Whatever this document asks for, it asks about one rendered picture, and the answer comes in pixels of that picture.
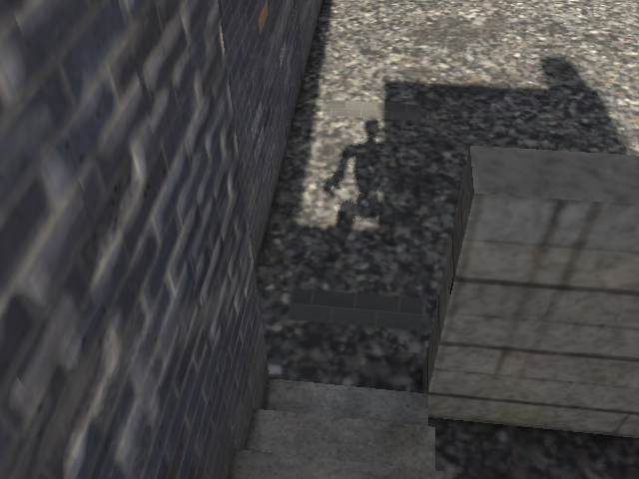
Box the stairs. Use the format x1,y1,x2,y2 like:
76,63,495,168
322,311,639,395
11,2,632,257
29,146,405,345
228,378,444,479

